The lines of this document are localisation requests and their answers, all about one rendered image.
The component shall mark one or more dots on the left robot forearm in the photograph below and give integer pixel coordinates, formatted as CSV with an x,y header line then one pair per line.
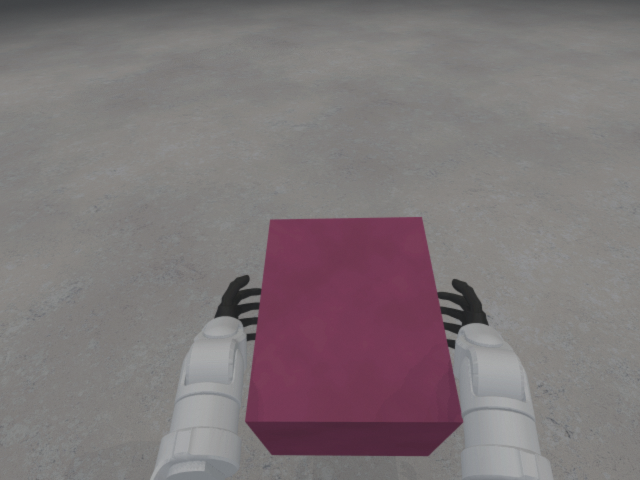
x,y
203,443

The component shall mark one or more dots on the robot left hand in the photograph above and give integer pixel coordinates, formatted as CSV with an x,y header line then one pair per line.
x,y
229,304

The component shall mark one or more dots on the right robot forearm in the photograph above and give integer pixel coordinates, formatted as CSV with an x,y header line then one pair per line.
x,y
501,441

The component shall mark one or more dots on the carton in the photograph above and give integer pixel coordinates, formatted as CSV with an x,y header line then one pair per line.
x,y
350,355

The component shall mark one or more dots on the robot right hand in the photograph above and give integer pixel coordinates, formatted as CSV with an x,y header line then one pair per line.
x,y
469,302

